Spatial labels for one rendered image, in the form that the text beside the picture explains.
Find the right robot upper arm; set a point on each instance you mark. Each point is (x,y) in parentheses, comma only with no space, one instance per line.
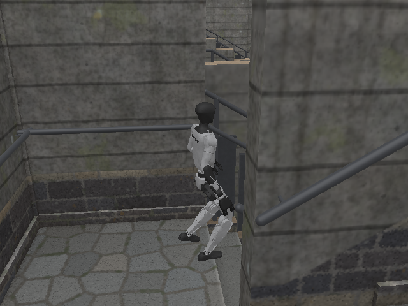
(210,144)

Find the left robot upper arm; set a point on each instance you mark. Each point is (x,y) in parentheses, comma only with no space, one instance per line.
(190,144)

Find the right robot forearm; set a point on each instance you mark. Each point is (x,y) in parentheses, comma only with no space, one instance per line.
(213,185)

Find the robot right hand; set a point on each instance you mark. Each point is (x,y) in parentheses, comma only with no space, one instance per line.
(224,204)

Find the robot head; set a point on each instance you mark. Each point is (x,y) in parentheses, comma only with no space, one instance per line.
(205,112)

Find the robot left hand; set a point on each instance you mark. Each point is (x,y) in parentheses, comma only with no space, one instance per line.
(214,168)

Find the robot torso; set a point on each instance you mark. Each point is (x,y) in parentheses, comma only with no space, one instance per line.
(198,149)

